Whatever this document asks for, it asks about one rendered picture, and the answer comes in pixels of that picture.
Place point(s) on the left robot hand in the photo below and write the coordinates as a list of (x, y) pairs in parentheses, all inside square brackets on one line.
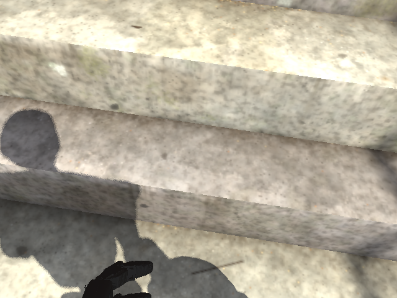
[(115, 276)]

